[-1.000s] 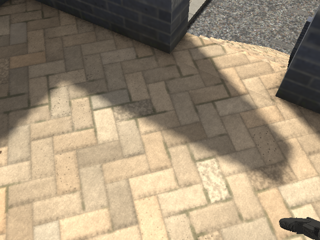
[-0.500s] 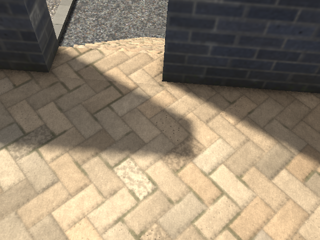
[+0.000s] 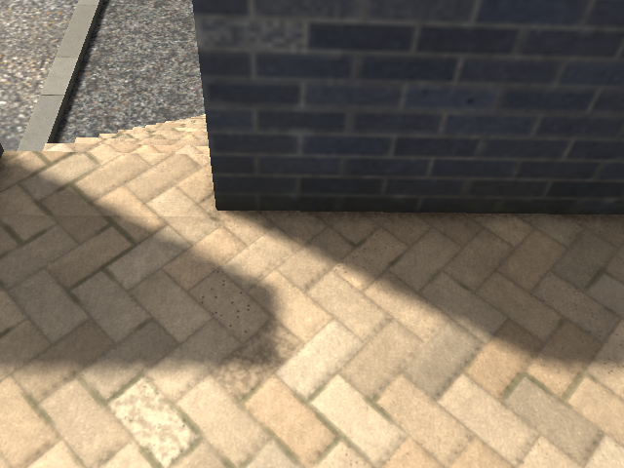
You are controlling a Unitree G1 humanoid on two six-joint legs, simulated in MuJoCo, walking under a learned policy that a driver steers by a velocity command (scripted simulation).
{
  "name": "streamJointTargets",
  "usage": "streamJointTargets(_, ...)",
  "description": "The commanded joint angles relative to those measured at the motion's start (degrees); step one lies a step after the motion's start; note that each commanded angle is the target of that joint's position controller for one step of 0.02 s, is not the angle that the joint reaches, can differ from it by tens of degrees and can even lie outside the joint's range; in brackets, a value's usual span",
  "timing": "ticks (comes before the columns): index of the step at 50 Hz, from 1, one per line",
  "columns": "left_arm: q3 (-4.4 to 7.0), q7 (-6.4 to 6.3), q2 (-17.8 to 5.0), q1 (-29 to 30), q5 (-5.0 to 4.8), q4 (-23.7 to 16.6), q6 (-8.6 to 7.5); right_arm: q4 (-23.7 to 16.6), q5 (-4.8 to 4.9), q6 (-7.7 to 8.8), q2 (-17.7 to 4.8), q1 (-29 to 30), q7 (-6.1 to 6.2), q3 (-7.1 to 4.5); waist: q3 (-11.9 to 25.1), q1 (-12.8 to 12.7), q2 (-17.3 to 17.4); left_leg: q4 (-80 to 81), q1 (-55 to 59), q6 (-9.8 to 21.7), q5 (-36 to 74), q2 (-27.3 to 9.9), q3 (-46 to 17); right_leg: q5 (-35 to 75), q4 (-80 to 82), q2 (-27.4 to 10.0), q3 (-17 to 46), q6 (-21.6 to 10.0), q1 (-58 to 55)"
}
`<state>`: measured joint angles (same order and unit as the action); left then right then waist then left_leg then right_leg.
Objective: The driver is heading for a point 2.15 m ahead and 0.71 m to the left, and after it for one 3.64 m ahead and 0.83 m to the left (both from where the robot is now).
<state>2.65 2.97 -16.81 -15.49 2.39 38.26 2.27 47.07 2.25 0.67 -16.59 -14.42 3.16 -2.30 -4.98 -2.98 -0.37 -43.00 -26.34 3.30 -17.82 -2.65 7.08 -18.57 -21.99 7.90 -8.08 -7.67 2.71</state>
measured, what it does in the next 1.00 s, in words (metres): steps on the spot, turning left: left foot, then right foot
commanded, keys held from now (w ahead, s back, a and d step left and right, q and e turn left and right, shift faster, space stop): w+q+shift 0.70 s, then w+shift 0.02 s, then w+e+shift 0.28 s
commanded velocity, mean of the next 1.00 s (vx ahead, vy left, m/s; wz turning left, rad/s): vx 0.05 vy -0.01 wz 0.63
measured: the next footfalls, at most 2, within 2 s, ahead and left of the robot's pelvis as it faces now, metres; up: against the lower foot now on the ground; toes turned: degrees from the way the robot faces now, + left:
left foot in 0.06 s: +0.13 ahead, +0.06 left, +0.00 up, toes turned +8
right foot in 0.38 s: +0.27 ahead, -0.24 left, +0.00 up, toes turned +26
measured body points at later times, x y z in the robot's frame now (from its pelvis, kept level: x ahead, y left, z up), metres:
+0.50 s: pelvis +0.13 -0.12 +0.00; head +0.16 -0.11 +0.44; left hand +0.16 +0.19 -0.09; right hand +0.40 -0.33 -0.08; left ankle +0.07 -0.01 -0.64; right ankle +0.23 -0.26 -0.73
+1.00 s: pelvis +0.09 -0.02 +0.01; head +0.11 +0.02 +0.45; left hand -0.03 +0.28 -0.12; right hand +0.33 -0.17 -0.10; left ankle +0.01 +0.05 -0.73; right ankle +0.15 -0.13 -0.64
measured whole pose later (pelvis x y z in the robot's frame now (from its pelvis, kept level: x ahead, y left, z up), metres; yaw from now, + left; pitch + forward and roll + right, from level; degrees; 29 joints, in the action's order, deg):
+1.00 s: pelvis +0.09 -0.02 +0.01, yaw +37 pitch +2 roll -1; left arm 6.1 -4.2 -20.6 -13.9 -0.7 44.9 1.0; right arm 40.7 -2.0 -2.4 -14.1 -14.3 -0.9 -2.4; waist -3.4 -0.9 -2.9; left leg -28.1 -14.0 1.7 -16.3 -1.7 5.4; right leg -26.0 -67.4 -1.2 -1.7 1.3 33.4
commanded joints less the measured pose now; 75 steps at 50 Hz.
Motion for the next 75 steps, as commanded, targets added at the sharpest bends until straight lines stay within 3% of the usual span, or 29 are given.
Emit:
streamJointTargets(1,1.19,-0.12,-6.2,-0.3,-0.23,-2.6,-0.17,-5.1,-0.64,1.75,-9.0,0.1,-0.52,-2.35,0.8,1.0,-1.3,3.4,4.1,2.5,2.6,0.0,-0.3,25.4,1.4,-17.4,6.5,-6.1,3.4)
streamJointTargets(3,1.66,-1.89,-8.2,4.9,-0.19,-5.3,0.44,-2.1,-1.89,2.23,-11.5,-16.5,-0.05,-4.25,6.9,10.2,3.2,10.3,22.6,4.7,5.7,-0.1,-5.9,38.0,-19.9,-12.9,1.3,0.9,13.4)
streamJointTargets(4,1.62,-2.75,-7.7,5.6,0.21,-8.8,0.48,-2.6,-2.83,2.03,-20.2,-20.1,0.74,-6.39,5.0,9.9,20.6,24.0,29.8,15.7,-2.8,-16.0,-42.1,7.9,-42.2,-0.6,1.6,9.4,33.1)
streamJointTargets(5,1.56,-2.39,-8.0,4.9,-0.24,-9.8,-0.02,-4.8,-4.56,2.64,-16.5,-15.5,1.27,-4.63,11.3,6.9,21.2,35.2,29.3,19.1,-19.2,-22.4,-65.6,-13.9,-56.0,2.4,17.9,11.8,37.5)
streamJointTargets(6,2.17,-2.09,-9.7,3.9,-1.97,-9.1,-0.53,-7.1,-3.96,3.53,-14.1,-8.4,1.89,-3.7,5.5,2.9,15.4,35.0,21.9,14.8,-23.7,-22.3,-61.2,-10.2,-59.6,-1.1,23.1,11.7,39.0)
streamJointTargets(8,2.14,-1.8,-9.2,3.7,-0.06,-8.8,-0.85,-10.1,-1.76,2.42,-12.2,-2.0,1.99,-3.12,-0.1,0.2,3.1,29.8,14.5,9.9,-8.9,-14.6,-40.7,-4.2,-57.5,-3.2,18.5,11.6,38.6)
streamJointTargets(13,0.6,-0.81,-0.3,4.7,-1.61,-8.1,-0.38,-14.8,-2.31,-1.11,-13.8,1.2,1.34,-4.6,4.0,2.2,9.4,24.2,9.9,6.9,13.2,-2.5,-22.9,-1.7,-29.4,-3.3,11.9,14.4,23.5)
streamJointTargets(15,0.93,-1.04,-0.7,5.3,-2.25,-7.7,-1.37,-15.8,-1.51,-2.78,-14.7,1.8,1.0,-5.52,7.1,3.5,11.2,21.7,10.3,5.8,16.6,-2.6,-24.4,-0.1,-19.9,-2.9,11.6,15.4,18.1)
streamJointTargets(16,2.11,-2.04,-3.0,6.8,-4.17,-8.2,-3.2,-13.5,1.58,-4.49,-12.6,1.2,0.87,-4.92,11.4,1.7,15.3,15.2,12.0,4.6,16.0,2.2,-19.9,5.6,-11.5,-3.6,11.7,16.6,13.1)
streamJointTargets(18,3.47,-2.78,-4.5,1.2,-3.85,-4.1,-4.69,-15.8,1.07,-4.45,-8.8,3.1,0.2,-3.71,12.4,0.5,8.9,9.4,5.9,1.1,10.0,4.8,-21.9,19.5,-0.1,-2.2,7.2,17.7,3.2)
streamJointTargets(20,4.39,-3.8,-10.9,-1.3,-2.29,-6.2,-4.27,-16.0,-3.82,-3.26,0.7,-4.4,-1.09,-1.64,13.1,4.4,-15.1,-19.3,-12.4,-4.4,-27.0,12.4,-17.7,38.7,-3.6,-29.4,32.5,5.5,-4.5)
streamJointTargets(21,4.91,-3.44,-14.3,4.0,0.08,-7.3,-4.31,-18.0,-2.22,-2.22,-4.8,-8.4,-2.37,-3.09,13.7,9.1,-22.6,-29.5,-15.2,-6.2,-24.0,7.6,-18.5,38.1,3.2,-38.9,45.9,-3.6,3.0)
streamJointTargets(23,4.46,-4.57,-8.7,12.0,-0.96,-7.7,-3.88,-15.5,-0.18,-3.06,-12.9,-3.2,-2.1,-5.42,5.7,7.7,-13.9,-36.4,-16.7,-7.7,-11.2,1.4,-13.4,10.2,6.4,-28.8,31.3,-1.5,10.3)
streamJointTargets(25,3.68,-5.89,-6.6,15.3,-2.08,-7.6,-3.07,-15.2,-0.73,-4.74,-11.5,-1.4,-1.88,-5.36,3.6,7.3,-12.3,-35.4,-12.3,-9.5,-4.1,0.4,-10.0,12.3,5.3,-22.4,17.3,0.1,14.8)
streamJointTargets(31,6.14,-8.01,-11.5,2.9,-2.43,-2.9,-3.63,-21.0,-1.45,-4.87,-5.8,9.3,-4.91,-3.25,9.9,0.5,-8.1,-21.1,-18.0,-9.3,-5.0,-4.2,-11.2,31.3,2.7,-33.0,17.2,-3.7,-5.7)
streamJointTargets(40,8.18,-8.19,-17.0,6.8,-6.05,0.9,-2.62,-15.6,-1.82,-5.6,-4.2,-0.8,-7.53,-3.5,9.4,7.7,-12.5,11.1,12.6,-3.6,0.3,1.6,-2.8,30.5,-1.4,-28.9,4.0,1.2,7.4)
streamJointTargets(41,6.98,-8.03,-13.3,6.1,-6.28,1.9,-2.69,-12.3,-1.89,-5.56,-5.4,-7.2,-7.31,-4.25,11.3,10.2,-9.2,17.5,24.2,-1.4,6.0,4.3,-1.4,27.5,-8.6,-25.1,1.3,3.3,13.2)
streamJointTargets(42,5.13,-7.6,-7.9,4.6,-4.58,2.3,-2.37,-10.5,-2.07,-5.32,-9.6,-11.3,-7.21,-5.37,10.4,11.7,4.9,20.4,35.5,2.5,22.1,-0.5,-9.3,2.4,-24.6,-17.5,-2.2,6.5,26.7)
streamJointTargets(43,3.54,-7.27,-3.5,3.9,-1.08,-1.1,-2.28,-12.2,-3.67,-4.75,-17.4,-9.3,-6.71,-5.84,11.9,6.8,22.5,18.8,36.5,13.8,43.1,-16.5,-25.8,-24.3,-40.3,-9.2,-3.4,8.9,42.8)
streamJointTargets(44,4.1,-7.62,-7.0,8.2,-3.43,-1.4,-2.56,-12.7,-4.94,-3.36,-14.5,-9.7,-6.66,-5.12,15.1,11.2,21.0,23.7,26.5,19.6,37.4,-18.5,-25.1,-25.7,-50.6,-9.2,6.2,7.8,38.7)
streamJointTargets(45,4.62,-7.28,-9.5,8.0,-4.55,-1.1,-2.84,-11.2,-4.7,-2.72,-11.5,-6.5,-5.73,-4.23,11.3,8.7,16.0,24.3,23.3,16.0,29.0,-15.7,-19.1,-21.3,-50.4,-9.3,9.6,7.0,38.5)
streamJointTargets(47,4.51,-7.23,-9.2,4.0,-2.64,2.2,-2.48,-10.0,-4.08,-2.32,-8.6,0.8,-4.01,-3.44,8.6,3.9,11.0,23.3,21.4,9.9,22.5,-11.9,-12.1,-10.7,-48.2,-9.9,8.7,8.0,37.5)
streamJointTargets(51,3.47,-6.91,-7.4,1.0,-2.97,2.7,-1.41,-10.8,-4.49,-1.1,-3.3,6.7,-1.6,-1.41,6.4,1.3,8.0,27.1,17.2,9.5,18.5,-12.9,-7.1,-0.3,-43.0,-10.7,7.1,9.8,31.6)
streamJointTargets(56,1.93,-3.58,-4.8,6.0,-3.1,-3.5,-0.83,-8.8,-3.11,-1.08,-7.2,4.6,0.41,-2.75,5.2,3.2,4.5,26.2,22.1,10.4,28.2,-18.2,-6.9,-1.0,-29.3,-13.6,7.0,7.9,30.0)
streamJointTargets(64,2.95,0.69,-4.4,10.8,-4.87,-9.7,2.94,-9.5,-1.87,-1.76,-12.0,5.5,-2.16,-5.37,6.3,5.4,1.1,20.2,31.8,8.3,50.7,-21.0,-1.2,-5.8,-22.6,-13.4,1.9,7.7,29.9)
streamJointTargets(70,4.94,1.01,-7.1,3.5,-4.86,-8.7,4.52,-9.3,0.87,-1.72,-13.5,9.8,-1.81,-6.58,11.5,-1.2,6.6,6.1,29.8,3.3,65.3,-17.1,7.3,-2.2,-9.5,-7.3,-1.5,4.0,12.9)
streamJointTargets(72,7.69,-1.01,-14.1,-5.2,-4.79,-6.5,3.78,-11.6,0.06,-1.17,-10.2,11.8,-1.55,-5.9,12.7,-5.6,-6.0,-15.9,5.5,-3.1,28.9,-7.0,8.0,32.0,-1.6,-12.7,16.8,-6.2,-8.6)
streamJointTargets(73,8.68,-0.7,-19.6,1.5,-2.49,-8.8,2.79,-16.3,-3.63,-0.34,-7.0,16.5,-2.41,-4.79,14.1,-1.4,-13.7,-32.4,-14.0,-7.6,-19.8,4.3,2.5,46.7,0.4,-26.2,39.8,-15.2,-14.8)
streamJointTargets(75,6.93,-1.17,-16.3,2.6,-3.14,-8.0,-1.32,-15.5,-3.1,0.44,-7.3,17.4,-2.9,-4.73,13.4,0.3,1.1,-32.6,-14.8,-6.9,-16.9,1.6,-12.1,41.8,1.8,-26.0,32.2,-12.5,-9.0)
